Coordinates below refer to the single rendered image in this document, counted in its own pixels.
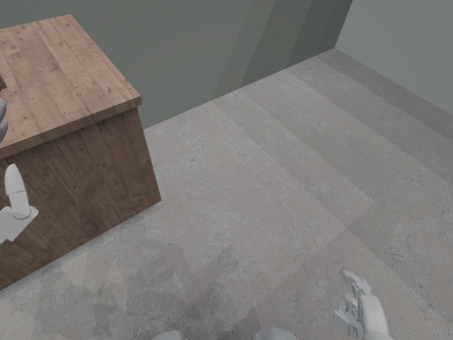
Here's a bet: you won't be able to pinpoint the counter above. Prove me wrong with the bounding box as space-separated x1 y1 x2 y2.
0 14 161 291

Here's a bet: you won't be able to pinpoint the robot left hand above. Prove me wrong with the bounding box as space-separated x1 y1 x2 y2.
0 98 38 246

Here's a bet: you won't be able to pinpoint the robot right hand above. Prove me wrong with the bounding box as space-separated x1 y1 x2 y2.
334 270 390 340

